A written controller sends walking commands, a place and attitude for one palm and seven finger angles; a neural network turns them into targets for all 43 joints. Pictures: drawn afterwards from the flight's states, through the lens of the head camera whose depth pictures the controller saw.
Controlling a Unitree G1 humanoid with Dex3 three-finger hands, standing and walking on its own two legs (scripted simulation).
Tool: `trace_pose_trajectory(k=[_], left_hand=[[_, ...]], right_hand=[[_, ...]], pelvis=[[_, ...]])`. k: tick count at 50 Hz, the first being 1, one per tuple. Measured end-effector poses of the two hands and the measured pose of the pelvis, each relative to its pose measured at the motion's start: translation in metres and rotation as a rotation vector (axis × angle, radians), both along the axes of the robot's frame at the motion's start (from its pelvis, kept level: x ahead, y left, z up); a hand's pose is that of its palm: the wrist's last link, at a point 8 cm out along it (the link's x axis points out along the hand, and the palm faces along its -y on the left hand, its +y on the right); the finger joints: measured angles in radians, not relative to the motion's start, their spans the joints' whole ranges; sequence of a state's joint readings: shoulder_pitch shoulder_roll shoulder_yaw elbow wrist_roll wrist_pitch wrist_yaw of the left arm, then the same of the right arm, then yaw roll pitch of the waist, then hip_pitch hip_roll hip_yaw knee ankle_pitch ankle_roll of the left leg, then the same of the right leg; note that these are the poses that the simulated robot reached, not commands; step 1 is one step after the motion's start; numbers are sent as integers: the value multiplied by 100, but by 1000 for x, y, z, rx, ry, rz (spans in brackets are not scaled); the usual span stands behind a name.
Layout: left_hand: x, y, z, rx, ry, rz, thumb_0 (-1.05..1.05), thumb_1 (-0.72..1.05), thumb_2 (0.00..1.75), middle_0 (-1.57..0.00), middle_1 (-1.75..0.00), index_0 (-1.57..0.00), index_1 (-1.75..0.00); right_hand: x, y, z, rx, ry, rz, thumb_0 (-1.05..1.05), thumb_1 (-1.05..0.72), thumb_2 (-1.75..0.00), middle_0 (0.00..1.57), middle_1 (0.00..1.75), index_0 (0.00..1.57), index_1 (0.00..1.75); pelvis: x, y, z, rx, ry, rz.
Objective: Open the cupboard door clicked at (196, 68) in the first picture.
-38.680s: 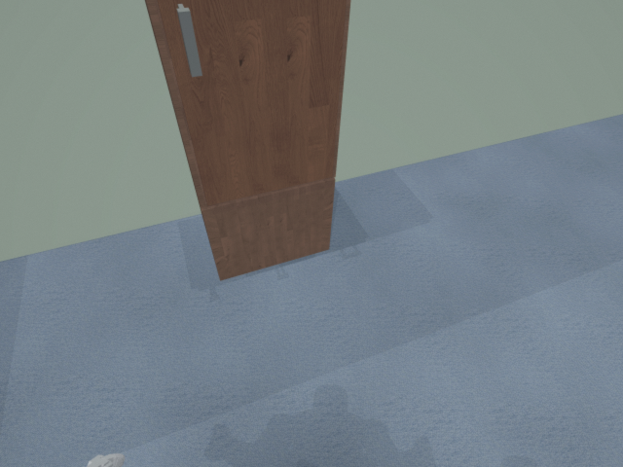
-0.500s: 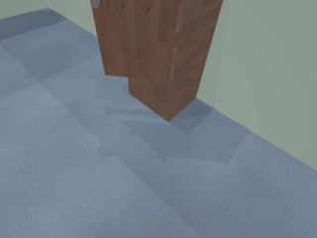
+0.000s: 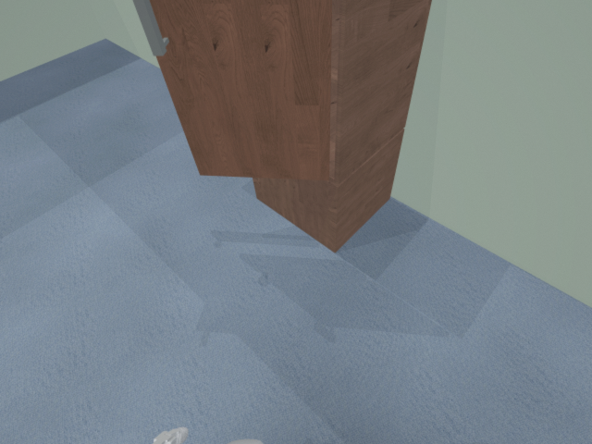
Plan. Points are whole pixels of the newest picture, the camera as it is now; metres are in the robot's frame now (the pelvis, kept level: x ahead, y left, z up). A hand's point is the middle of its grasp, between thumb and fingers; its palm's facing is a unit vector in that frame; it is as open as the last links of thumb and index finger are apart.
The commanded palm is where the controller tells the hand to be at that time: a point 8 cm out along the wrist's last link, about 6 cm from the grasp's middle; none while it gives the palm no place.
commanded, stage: take the last steps up to it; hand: left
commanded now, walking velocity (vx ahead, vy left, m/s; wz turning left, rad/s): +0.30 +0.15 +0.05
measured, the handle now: (153, 19) +0.91 +0.33 +0.16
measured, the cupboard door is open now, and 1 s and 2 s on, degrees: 36 36 36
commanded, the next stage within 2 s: come to a stop and stand still in 0.62 s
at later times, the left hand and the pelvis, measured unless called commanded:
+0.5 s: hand out of the picture +0.14 +0.26 -0.18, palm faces +0.12 -0.98 -0.17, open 7.4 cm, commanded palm none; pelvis +0.20 +0.10 +0.00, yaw +0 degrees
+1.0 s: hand (169, 282) +0.43 +0.28 -0.15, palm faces -0.01 -0.97 -0.25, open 7.2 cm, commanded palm none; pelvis +0.34 +0.10 +0.01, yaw -2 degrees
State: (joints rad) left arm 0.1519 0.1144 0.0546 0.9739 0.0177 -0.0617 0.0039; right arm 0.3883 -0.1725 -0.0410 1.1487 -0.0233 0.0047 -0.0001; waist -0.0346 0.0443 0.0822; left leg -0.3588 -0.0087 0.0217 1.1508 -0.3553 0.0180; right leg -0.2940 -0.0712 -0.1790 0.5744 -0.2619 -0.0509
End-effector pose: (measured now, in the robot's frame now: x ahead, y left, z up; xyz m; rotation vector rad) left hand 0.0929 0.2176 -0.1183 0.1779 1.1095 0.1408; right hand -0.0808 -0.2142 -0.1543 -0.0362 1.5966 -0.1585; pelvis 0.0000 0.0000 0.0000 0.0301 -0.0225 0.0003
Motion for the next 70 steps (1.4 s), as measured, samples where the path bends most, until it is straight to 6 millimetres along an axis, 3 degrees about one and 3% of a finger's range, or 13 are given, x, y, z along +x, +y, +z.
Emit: trace_pose_trajectory(k=[5,9,16,21,26,32,37,40,46,53,58,64,70], left_hand=[[-10,21,10,39,81,87,-3,97,90,-20,-30,-20,-30],[-24,29,9,20,189,121,-2,95,90,-20,-30,-20,-30],[-40,42,-7,-62,372,205,-1,92,90,-20,-30,-20,-30],[-21,70,-32,-101,483,214,0,91,90,-20,-30,-20,-30],[66,102,-28,-60,377,162,1,91,90,-20,-30,-19,-30],[193,125,-8,6,170,74,1,93,90,-20,-30,-19,-30],[279,123,1,47,58,1,1,92,90,-19,-30,-19,-30],[311,115,-2,61,20,-23,0,92,90,-19,-30,-19,-30],[325,99,-1,32,95,-31,0,91,90,-20,-30,-19,-30],[329,129,-4,28,137,2,-1,93,90,-20,-30,-20,-30],[324,162,-26,-2,159,25,-1,92,90,-20,-30,-20,-30],[308,188,-35,-21,212,53,0,91,90,-20,-30,-20,-30],[285,197,-29,-30,278,45,0,91,90,-20,-30,-19,-30]], right_hand=[[93,-13,14,-29,-132,53,1,-91,-89,19,30,19,30],[168,-9,21,-36,-230,95,1,-91,-89,19,30,19,30],[299,34,24,-33,-367,202,1,-91,-90,19,30,19,30],[369,72,16,-74,-474,222,0,-91,-89,19,30,19,30],[372,93,19,-77,-430,167,0,-92,-89,20,30,20,30],[351,86,16,-90,-295,99,-1,-95,-89,20,30,20,30],[336,85,0,-49,-154,45,0,-93,-89,20,30,20,30],[339,84,-11,-28,-92,19,0,-92,-89,20,30,20,30],[384,88,3,-34,-95,-10,1,-92,-89,19,30,19,30],[448,100,14,-67,-197,28,1,-91,-89,20,30,19,30],[482,115,18,-132,-292,65,0,-91,-89,20,30,19,30],[492,137,35,-184,-330,106,0,-91,-89,20,30,20,30],[481,146,47,-198,-335,88,0,-91,-89,20,30,20,30]], pelvis=[[34,0,15,9,23,18],[65,10,19,15,31,26],[126,49,11,1,36,36],[170,84,-10,-14,35,27],[204,99,-2,1,26,5],[246,106,6,15,30,-15],[287,100,0,25,24,-33],[309,93,-8,15,20,-34],[331,95,7,13,29,-36],[343,116,11,6,31,-34],[349,144,-2,-41,27,-27],[350,162,2,-57,29,-35],[344,166,12,-74,57,-59]])
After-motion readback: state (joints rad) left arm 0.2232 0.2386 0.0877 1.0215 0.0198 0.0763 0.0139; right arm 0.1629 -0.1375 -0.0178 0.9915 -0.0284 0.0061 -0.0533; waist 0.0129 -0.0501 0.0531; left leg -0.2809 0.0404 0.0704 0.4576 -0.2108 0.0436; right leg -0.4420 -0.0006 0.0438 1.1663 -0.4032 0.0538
